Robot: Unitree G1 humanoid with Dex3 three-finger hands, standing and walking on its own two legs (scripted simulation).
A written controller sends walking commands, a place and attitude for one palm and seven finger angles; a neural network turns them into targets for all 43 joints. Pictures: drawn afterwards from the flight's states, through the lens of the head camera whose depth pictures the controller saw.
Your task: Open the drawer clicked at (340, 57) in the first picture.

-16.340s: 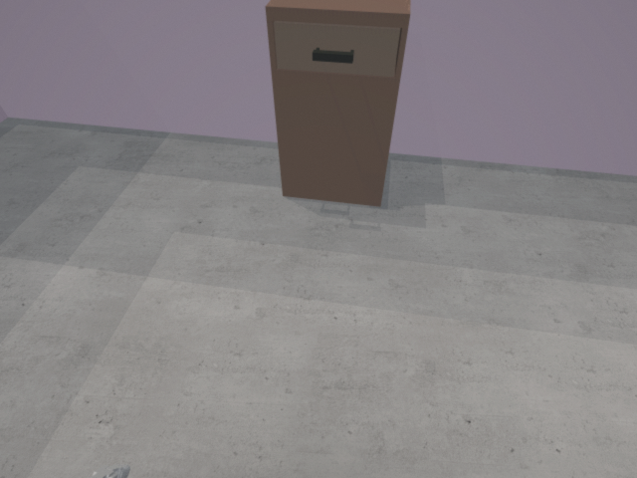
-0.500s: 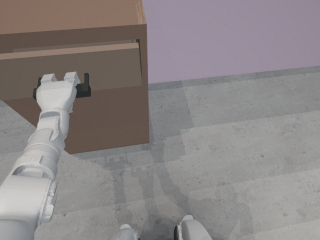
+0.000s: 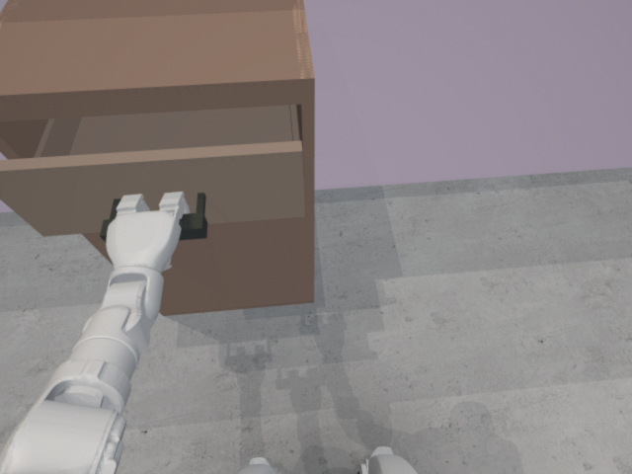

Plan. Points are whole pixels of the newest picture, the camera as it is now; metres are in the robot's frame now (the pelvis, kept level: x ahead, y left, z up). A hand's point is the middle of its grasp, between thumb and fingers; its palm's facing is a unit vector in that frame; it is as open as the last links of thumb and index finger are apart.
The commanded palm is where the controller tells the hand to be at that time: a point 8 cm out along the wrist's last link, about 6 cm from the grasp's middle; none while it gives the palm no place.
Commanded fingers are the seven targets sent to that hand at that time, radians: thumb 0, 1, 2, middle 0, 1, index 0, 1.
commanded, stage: pull the drawer open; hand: left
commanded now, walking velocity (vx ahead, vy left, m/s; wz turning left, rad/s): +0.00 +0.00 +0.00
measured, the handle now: (157, 215) +0.47 +0.24 -0.01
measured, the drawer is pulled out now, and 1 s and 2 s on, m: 0.09 0.22 0.30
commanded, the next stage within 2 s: open the thumb to release the handle in 1.84 s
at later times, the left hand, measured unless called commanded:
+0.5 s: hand (155, 296) +0.35 +0.22 -0.03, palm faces -0.02 -0.03 -1.00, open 6.2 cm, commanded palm +0.32 +0.22 +0.02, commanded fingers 0.00 0.90 0.90 -0.40 -1.35 -0.40 -1.35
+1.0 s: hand (150, 342) +0.29 +0.22 -0.03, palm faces -0.01 -0.05 -1.00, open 6.1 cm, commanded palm +0.25 +0.23 +0.02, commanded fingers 0.00 0.90 0.90 -0.40 -1.35 -0.40 -1.35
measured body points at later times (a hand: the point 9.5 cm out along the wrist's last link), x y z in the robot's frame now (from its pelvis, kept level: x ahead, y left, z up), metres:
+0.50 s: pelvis -0.01 -0.01 +0.01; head +0.06 -0.02 +0.45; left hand +0.34 +0.22 +0.03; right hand +0.10 -0.27 -0.13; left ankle -0.03 +0.10 -0.69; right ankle +0.01 -0.13 -0.69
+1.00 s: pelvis +0.00 -0.01 +0.01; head +0.05 -0.02 +0.46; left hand +0.28 +0.22 +0.03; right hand +0.14 -0.26 -0.11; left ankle -0.03 +0.10 -0.69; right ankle +0.01 -0.13 -0.69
